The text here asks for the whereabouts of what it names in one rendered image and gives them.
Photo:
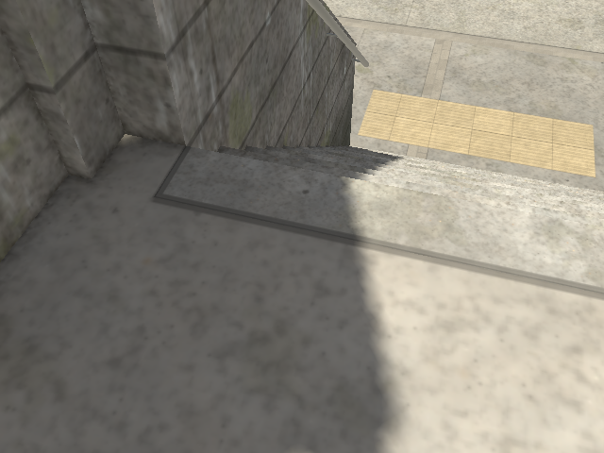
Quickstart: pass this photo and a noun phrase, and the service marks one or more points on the stairs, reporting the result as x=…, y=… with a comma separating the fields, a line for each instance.
x=430, y=176

